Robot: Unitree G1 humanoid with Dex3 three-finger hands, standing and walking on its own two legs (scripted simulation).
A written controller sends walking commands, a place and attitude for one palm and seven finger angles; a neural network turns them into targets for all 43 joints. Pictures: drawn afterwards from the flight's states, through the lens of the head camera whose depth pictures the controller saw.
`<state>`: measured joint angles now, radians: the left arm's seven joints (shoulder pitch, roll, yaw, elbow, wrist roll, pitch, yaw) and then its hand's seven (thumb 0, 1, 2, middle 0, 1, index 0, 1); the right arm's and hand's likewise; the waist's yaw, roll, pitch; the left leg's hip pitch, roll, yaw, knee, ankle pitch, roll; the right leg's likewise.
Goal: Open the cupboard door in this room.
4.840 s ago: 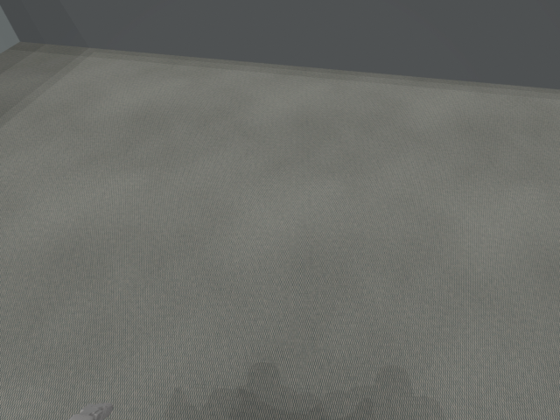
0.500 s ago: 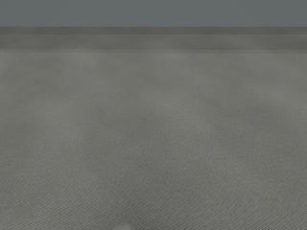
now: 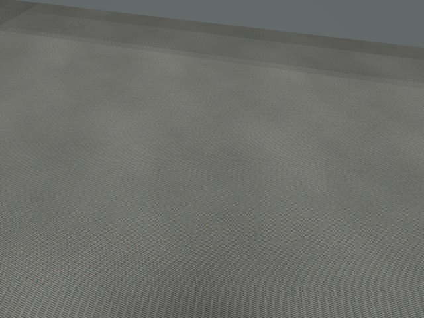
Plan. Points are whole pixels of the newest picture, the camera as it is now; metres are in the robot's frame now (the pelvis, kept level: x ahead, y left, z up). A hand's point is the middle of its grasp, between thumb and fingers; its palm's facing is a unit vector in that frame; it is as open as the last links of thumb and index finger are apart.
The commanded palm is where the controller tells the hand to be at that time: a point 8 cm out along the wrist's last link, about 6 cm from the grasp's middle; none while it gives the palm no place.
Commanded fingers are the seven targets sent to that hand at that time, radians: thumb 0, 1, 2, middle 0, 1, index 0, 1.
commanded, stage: turn or walk to find it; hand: left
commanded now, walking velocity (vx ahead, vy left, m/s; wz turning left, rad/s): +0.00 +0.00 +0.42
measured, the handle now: out of the picture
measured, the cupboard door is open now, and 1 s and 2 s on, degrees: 0 0 0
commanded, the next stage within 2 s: none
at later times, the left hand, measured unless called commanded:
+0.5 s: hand out of the picture -0.05 +0.20 -0.18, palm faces +0.28 -0.93 -0.25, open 7.3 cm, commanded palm none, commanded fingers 0.00 0.90 0.90 -0.20 -0.30 -0.20 -0.30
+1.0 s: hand out of the picture -0.05 +0.20 -0.15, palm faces +0.42 -0.86 -0.28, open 7.4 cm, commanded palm none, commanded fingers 0.00 0.90 0.90 -0.20 -0.30 -0.20 -0.30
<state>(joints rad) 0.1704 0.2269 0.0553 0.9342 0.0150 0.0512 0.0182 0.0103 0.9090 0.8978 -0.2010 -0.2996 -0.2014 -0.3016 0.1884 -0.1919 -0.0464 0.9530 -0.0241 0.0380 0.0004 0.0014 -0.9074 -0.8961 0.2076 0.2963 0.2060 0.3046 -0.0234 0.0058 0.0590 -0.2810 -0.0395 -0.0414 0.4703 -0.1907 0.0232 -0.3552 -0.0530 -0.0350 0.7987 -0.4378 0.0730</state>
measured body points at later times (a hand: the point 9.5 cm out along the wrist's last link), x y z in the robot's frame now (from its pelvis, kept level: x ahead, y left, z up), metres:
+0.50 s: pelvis -0.03 +0.00 -0.01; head +0.00 +0.01 +0.44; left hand -0.06 +0.25 -0.16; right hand +0.10 -0.24 -0.15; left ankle -0.06 +0.11 -0.73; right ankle -0.01 -0.12 -0.74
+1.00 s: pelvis -0.06 -0.02 -0.01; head -0.03 -0.03 +0.44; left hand -0.07 +0.25 -0.13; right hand +0.10 -0.22 -0.17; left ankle -0.06 +0.11 -0.73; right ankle -0.01 -0.12 -0.74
